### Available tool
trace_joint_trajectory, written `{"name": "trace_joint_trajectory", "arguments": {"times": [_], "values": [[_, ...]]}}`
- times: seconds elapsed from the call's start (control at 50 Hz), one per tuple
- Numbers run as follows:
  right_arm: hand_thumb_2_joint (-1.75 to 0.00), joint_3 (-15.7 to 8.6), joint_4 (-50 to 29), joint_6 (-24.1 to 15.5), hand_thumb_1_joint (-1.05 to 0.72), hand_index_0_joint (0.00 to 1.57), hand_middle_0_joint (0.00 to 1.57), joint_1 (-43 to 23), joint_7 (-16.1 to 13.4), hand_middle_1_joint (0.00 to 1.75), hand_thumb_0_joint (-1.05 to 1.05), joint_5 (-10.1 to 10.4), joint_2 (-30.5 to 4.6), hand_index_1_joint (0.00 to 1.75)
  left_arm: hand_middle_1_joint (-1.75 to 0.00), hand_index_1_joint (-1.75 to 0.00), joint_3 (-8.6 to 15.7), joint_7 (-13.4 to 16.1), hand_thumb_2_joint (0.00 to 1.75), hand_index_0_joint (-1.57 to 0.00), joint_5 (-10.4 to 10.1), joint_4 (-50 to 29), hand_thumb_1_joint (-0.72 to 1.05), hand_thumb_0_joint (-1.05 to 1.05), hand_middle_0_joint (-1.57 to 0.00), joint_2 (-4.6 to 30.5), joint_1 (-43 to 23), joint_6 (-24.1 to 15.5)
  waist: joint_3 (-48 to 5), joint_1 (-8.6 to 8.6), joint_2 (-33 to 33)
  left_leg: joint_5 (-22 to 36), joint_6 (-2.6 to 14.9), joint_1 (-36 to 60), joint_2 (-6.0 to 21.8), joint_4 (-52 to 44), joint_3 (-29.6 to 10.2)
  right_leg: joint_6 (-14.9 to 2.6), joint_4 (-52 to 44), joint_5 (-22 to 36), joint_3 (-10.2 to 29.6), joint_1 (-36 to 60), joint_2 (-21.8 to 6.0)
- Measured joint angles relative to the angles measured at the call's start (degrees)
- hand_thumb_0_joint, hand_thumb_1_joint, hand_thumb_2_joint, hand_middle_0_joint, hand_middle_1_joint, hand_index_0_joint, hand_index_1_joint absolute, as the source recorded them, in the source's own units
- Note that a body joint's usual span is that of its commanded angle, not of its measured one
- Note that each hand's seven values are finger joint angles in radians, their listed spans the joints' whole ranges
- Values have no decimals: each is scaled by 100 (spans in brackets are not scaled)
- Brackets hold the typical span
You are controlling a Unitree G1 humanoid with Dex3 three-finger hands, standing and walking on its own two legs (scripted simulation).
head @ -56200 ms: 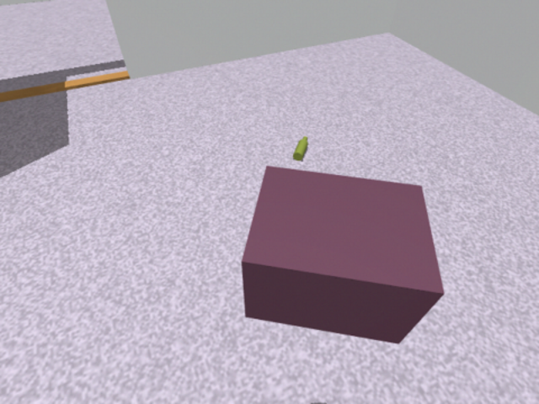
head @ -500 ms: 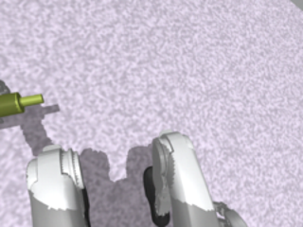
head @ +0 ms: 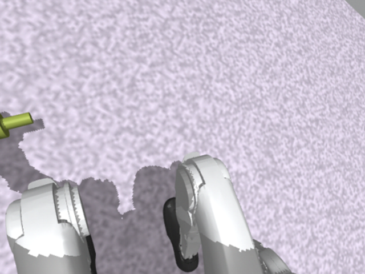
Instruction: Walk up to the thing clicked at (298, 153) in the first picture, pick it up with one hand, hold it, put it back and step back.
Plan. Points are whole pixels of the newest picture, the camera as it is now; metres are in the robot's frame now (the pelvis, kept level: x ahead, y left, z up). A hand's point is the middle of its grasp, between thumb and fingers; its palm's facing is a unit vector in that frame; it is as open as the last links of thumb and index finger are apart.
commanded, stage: rest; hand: left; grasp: from above
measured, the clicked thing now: out of the picture +0.42 +0.34 -0.25
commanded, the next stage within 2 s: open in 0.76 s
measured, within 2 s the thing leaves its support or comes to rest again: rests again in 1.04 s
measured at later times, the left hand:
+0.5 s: hand out of the picture +0.41 +0.35 -0.24, palm faces -0.43 -0.18 -0.88, open 8.4 cm
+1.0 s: hand out of the picture +0.41 +0.35 -0.24, palm faces -0.43 -0.18 -0.88, open 8.5 cm
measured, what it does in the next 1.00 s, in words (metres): stands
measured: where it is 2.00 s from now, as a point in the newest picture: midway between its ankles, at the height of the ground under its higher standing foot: (137, 261)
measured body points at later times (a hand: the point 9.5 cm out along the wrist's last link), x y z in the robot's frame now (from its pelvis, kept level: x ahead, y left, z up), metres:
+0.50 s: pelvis +0.00 +0.00 -0.01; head +0.26 +0.12 +0.34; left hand +0.42 +0.36 -0.19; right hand +0.08 -0.26 -0.09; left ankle +0.06 +0.14 -0.27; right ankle +0.09 -0.12 -0.27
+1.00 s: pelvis -0.01 +0.01 -0.01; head +0.25 +0.13 +0.34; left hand +0.43 +0.36 -0.19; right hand +0.08 -0.25 -0.08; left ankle +0.06 +0.14 -0.27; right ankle +0.09 -0.12 -0.27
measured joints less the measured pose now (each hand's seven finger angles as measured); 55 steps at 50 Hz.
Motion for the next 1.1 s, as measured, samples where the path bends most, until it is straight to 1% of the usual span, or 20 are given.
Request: {"name": "trace_joint_trajectory", "arguments": {"times": [0.1, 0.26, 0.28, 0.38, 0.42, 0.46, 0.52, 0.6, 0.7, 0.76, 0.82, 0.92, 1.0, 1.1], "values": [[-89, 98, -54, -44, -90, 20, 21, -36, 49, 30, 0, -63, -33, 30, -22, -21, 102, 112, 19, -93, 27, 96, 24, 0, -92, 105, 27, -41, 65, -52, -46, -20, -10, 10, 3, 65, -67, 6, 23, 11, -48, 19, 23], [-89, 194, -102, -163, -90, 20, 21, -102, 101, 30, 0, -156, -109, 30, -22, -21, 86, 241, 19, -93, 29, 280, 24, 0, -91, 263, 8, -42, 150, -113, -123, -23, -1, 3, 7, 155, -145, 28, 47, 46, -101, 35, 59], [-89, 207, -98, -174, -90, 20, 21, -112, 107, 30, 0, -171, -115, 30, -22, -21, 116, 262, 19, -93, 37, 296, 25, 0, -91, 277, 15, -48, 157, -120, -132, -26, -1, 6, 7, 163, -153, 29, 48, 47, -108, 41, 62], [-89, 274, -79, -215, -90, 20, 21, -138, 130, 30, 0, -206, -124, 30, -22, -22, 36, 346, 20, -92, 30, 364, 24, 0, -91, 310, 24, -46, 162, -129, -178, -45, 3, 12, 8, 195, -190, 38, 47, 44, -135, 63, 75], [-89, 306, -81, -230, -90, 20, 21, -155, 146, 30, 0, -228, -121, 30, -23, -22, 72, 398, 20, -92, 57, 402, 24, 0, -91, 330, 32, -62, 165, -142, -193, -49, 5, 17, 6, 203, -201, 37, 45, 42, -144, 75, 76], [-89, 331, -88, -260, -90, 20, 21, -166, 165, 30, 0, -246, -118, 30, -23, -22, -2, 440, 20, -92, 56, 472, 24, 0, -91, 354, 2, -40, 169, -153, -213, -52, 10, 18, 5, 215, -209, 44, 48, 42, -149, 82, 80], [-89, 384, -106, -317, -90, 20, 21, -190, 189, 30, 0, -262, -118, 30, -23, -22, -19, 486, 20, -92, 33, 531, 24, 0, -91, 392, -26, -27, 195, -172, -240, -53, 18, 16, 4, 236, -227, 52, 50, 47, -162, 92, 87], [-89, 417, -137, -389, -90, 20, 21, -211, 216, 30, 0, -295, -116, 30, -23, -22, 62, 546, 20, -93, 56, 535, 24, 0, -92, 450, -9, -35, 239, -194, -259, -62, 27, 17, 3, 263, -254, 59, 47, 48, -182, 113, 96], [-89, 468, -133, -446, -90, 20, 21, -226, 268, 30, 0, -314, -131, 30, -24, -23, -82, 571, 21, -93, 0, 619, 23, 0, -92, 471, -75, -1, 252, -197, -258, -78, 40, 31, 6, 282, -266, 73, 47, 39, -190, 138, 105], [-89, 507, -145, -478, -90, 20, 21, -245, 282, 30, 0, -312, -136, 30, -24, -24, -96, 605, 22, -92, -44, 682, 22, 0, -91, 496, -93, -8, 269, -203, -255, -84, 45, 40, 11, 288, -285, 80, 33, 47, -205, 153, 115], [-89, 547, -175, -504, -90, 20, 21, -253, 299, 30, 0, -322, -144, 30, -25, -24, -95, 630, 23, -92, -44, 757, 22, 0, -91, 539, -123, -25, 292, -222, -265, -78, 49, 54, 12, 286, -292, 84, 23, 57, -211, 170, 119], [-89, 619, -229, -570, -90, 20, 21, -247, 327, 30, 0, -331, -187, 30, -26, -25, -198, 620, 23, -91, -70, 890, 22, 0, -91, 625, -217, -48, 342, -254, -293, -60, 53, 77, 13, 297, -307, 94, 21, 84, -222, 196, 127], [-89, 658, -256, -613, -90, 20, 21, -234, 342, 30, 0, -338, -224, 30, -29, -29, -204, 616, 27, -87, -66, 913, 23, 0, -86, 673, -212, -60, 385, -269, -310, -50, 54, 99, 16, 305, -328, 98, 12, 107, -237, 221, 138], [-89, 688, -277, -655, -89, 20, 21, -190, 361, 30, 0, -333, -267, 30, -38, -37, -228, 637, 36, -77, -106, 862, 20, 0, -75, 707, -205, -69, 416, -277, -335, -37, 58, 105, 19, 306, -345, 99, -4, 130, -252, 231, 147]]}}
